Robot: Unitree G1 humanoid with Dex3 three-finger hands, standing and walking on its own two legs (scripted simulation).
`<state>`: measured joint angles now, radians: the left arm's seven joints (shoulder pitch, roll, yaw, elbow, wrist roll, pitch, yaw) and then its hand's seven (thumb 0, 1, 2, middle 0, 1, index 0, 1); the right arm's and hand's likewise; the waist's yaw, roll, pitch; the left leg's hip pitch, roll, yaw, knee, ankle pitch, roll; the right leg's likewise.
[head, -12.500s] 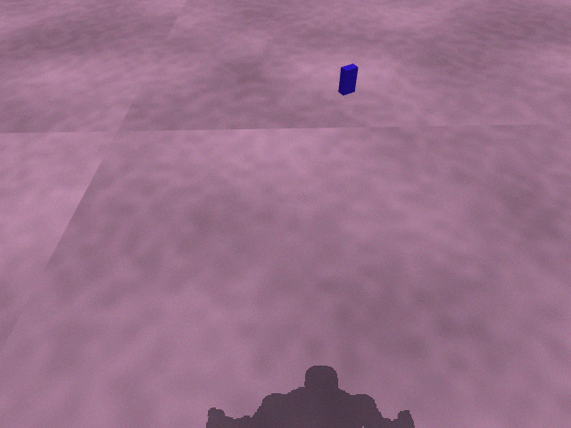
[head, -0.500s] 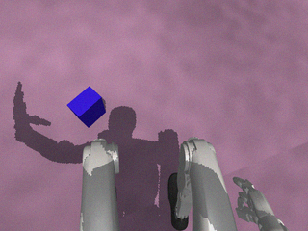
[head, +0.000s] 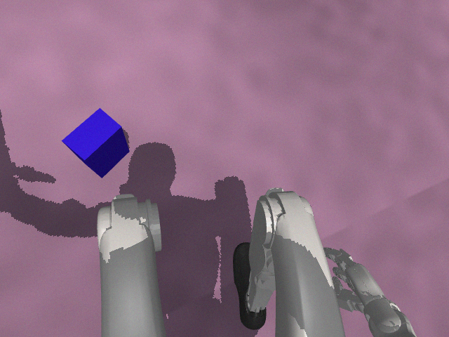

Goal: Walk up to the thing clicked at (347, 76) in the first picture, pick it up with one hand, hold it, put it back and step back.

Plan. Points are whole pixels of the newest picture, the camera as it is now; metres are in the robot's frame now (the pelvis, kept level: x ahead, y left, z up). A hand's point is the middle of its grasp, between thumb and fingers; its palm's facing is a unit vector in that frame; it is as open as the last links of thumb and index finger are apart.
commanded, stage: approach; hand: left
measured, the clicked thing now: (101, 146) +0.46 +0.25 -0.25
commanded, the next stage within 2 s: close in in 0.16 s
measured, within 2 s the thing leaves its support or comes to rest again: neither
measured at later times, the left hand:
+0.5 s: hand (56, 160) +0.40 +0.31 -0.18, palm faces +0.24 -0.97 +0.06, open 17.5 cm
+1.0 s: hand (82, 160) +0.41 +0.27 -0.20, palm faces +0.26 -0.97 +0.03, open 17.4 cm
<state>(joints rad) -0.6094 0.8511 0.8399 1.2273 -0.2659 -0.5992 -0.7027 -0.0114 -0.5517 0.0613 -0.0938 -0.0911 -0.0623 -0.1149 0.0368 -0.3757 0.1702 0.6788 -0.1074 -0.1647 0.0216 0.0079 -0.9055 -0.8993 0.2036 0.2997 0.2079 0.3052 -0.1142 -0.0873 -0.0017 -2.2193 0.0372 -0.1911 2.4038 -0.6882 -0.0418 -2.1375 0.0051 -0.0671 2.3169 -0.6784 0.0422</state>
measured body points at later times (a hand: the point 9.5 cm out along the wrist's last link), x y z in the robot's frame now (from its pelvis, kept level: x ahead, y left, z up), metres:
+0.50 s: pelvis -0.01 +0.01 -0.05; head +0.22 +0.15 +0.31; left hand +0.39 +0.36 -0.18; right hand +0.18 -0.25 -0.10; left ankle +0.08 +0.14 -0.30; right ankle +0.11 -0.13 -0.30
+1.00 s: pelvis -0.01 +0.02 -0.06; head +0.21 +0.17 +0.30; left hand +0.39 +0.32 -0.20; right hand +0.13 -0.25 -0.10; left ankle +0.08 +0.14 -0.30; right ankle +0.11 -0.13 -0.30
